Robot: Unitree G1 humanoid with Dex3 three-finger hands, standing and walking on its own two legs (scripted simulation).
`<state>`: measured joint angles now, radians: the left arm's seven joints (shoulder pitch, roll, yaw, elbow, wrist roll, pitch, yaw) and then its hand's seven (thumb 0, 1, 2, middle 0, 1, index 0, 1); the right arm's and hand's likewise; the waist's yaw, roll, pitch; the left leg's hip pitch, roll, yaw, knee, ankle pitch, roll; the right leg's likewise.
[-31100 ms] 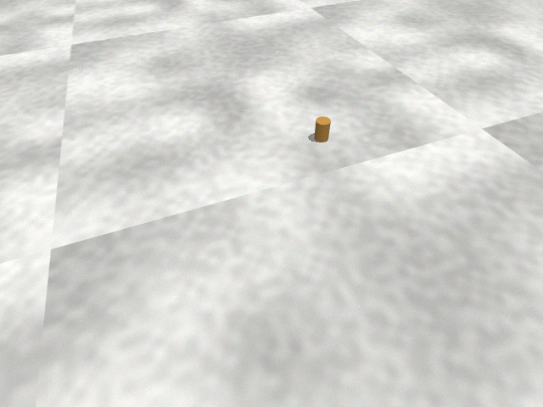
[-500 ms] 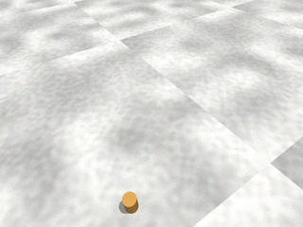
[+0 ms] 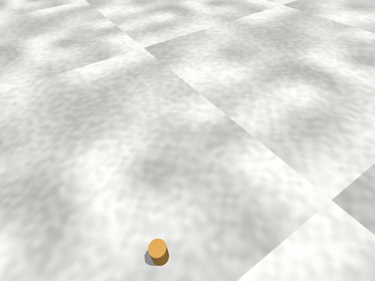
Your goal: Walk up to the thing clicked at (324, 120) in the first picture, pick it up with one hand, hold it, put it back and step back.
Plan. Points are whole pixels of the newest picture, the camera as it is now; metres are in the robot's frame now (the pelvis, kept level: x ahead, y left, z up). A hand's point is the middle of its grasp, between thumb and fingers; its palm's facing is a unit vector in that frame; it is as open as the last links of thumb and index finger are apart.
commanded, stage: stand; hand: left
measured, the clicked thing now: (158, 252) +0.41 +0.19 -0.72
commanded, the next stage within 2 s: step back in 0.58 s
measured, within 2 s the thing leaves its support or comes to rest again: neither
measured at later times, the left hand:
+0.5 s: hand out of the picture +0.08 +0.24 -0.16, palm faces -0.02 -0.94 -0.35, open 7.4 cm
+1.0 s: hand out of the picture +0.10 +0.32 -0.18, palm faces -0.02 -0.94 -0.34, open 7.4 cm
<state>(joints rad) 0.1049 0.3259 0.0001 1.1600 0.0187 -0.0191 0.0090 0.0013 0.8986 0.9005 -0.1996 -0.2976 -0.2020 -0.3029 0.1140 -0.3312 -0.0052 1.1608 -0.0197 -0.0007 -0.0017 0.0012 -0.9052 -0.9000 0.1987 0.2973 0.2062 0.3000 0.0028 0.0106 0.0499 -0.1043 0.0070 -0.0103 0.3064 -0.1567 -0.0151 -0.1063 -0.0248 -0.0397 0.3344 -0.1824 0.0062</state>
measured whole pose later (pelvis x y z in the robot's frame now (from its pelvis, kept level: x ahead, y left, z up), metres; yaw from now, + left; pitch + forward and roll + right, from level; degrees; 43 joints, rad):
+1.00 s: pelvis -0.05 +0.06 -0.02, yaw +1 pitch -1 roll -2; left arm -0.01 0.40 0.06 0.91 0.00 0.07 0.03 0.00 0.90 0.90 -0.20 -0.30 -0.20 -0.30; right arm 0.15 -0.36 -0.05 0.96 -0.03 0.04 0.00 0.00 -0.91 -0.90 0.20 0.30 0.21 0.30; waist -0.04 -0.05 0.21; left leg -0.27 -0.05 -0.02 0.61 -0.32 0.07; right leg -0.44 0.07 0.15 0.97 -0.55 -0.02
